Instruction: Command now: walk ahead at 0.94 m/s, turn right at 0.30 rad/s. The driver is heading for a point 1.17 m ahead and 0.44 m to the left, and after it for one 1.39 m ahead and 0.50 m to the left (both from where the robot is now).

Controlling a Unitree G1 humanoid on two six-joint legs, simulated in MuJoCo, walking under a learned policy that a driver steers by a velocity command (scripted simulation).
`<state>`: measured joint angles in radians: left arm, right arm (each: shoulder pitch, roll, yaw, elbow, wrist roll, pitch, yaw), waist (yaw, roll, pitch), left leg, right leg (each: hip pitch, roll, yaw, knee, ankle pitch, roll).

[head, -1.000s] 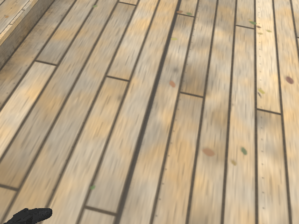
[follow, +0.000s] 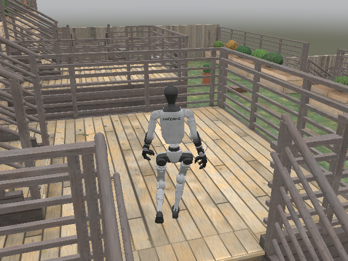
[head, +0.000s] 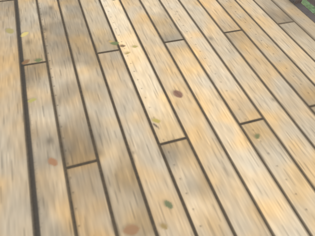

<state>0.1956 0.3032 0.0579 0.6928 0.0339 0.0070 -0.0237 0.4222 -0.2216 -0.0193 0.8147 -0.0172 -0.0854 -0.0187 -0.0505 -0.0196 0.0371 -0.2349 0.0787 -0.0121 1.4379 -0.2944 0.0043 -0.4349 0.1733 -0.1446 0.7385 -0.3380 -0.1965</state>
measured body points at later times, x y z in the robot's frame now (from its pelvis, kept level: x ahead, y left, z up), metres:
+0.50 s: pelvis +0.36 +0.02 +0.03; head +0.40 +0.02 +0.47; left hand +0.53 +0.30 -0.03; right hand +0.52 -0.23 -0.09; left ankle +0.45 +0.07 -0.70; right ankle +0.44 -0.16 -0.61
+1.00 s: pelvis +0.49 -0.04 +0.04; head +0.53 -0.02 +0.49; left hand +0.43 +0.27 -0.05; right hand +0.81 -0.14 -0.05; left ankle +0.40 +0.07 -0.62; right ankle +0.61 -0.10 -0.70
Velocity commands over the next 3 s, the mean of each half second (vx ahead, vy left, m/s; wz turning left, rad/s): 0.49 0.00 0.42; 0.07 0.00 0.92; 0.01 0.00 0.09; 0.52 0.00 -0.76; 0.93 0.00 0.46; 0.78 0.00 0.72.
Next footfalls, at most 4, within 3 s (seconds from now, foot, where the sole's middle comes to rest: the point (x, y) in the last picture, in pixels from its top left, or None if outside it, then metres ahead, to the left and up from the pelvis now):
0.30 left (130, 229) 0.49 0.07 -0.74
0.74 right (164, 193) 0.64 -0.07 -0.74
1.18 left None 0.41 0.09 -0.74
1.68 right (174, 213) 0.55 -0.11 -0.74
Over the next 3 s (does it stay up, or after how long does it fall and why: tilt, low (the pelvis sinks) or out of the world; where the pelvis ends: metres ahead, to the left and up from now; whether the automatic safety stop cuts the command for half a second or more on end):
stays up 1.39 0.47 0.01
